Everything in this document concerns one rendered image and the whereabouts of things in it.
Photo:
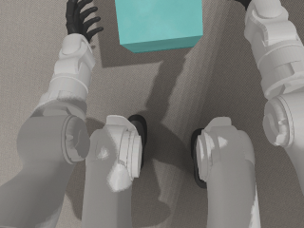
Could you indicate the carton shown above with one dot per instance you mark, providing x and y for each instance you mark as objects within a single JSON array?
[{"x": 157, "y": 25}]

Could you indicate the left robot upper arm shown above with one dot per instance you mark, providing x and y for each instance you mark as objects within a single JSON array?
[{"x": 49, "y": 148}]

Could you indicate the robot left hand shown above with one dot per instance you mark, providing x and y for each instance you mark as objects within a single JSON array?
[{"x": 75, "y": 20}]

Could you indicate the left robot forearm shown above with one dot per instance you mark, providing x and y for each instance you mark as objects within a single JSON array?
[{"x": 69, "y": 85}]

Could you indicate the robot right hand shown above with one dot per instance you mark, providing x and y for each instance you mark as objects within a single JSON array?
[{"x": 245, "y": 3}]

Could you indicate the right robot upper arm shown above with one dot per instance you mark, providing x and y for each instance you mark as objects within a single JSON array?
[{"x": 283, "y": 125}]

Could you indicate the left robot shin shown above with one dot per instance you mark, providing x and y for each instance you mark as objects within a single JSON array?
[{"x": 110, "y": 120}]

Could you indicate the robot left foot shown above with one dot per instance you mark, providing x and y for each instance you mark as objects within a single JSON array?
[{"x": 140, "y": 123}]

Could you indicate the right robot forearm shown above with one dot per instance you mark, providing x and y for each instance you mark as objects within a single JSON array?
[{"x": 276, "y": 47}]

